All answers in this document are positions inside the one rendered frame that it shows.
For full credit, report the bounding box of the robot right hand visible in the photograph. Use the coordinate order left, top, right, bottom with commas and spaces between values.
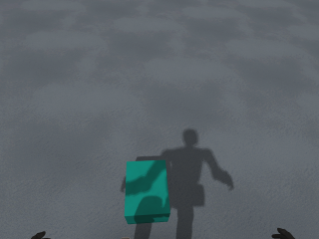
271, 228, 295, 239

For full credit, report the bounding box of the carton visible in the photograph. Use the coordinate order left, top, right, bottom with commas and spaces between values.
124, 159, 170, 224

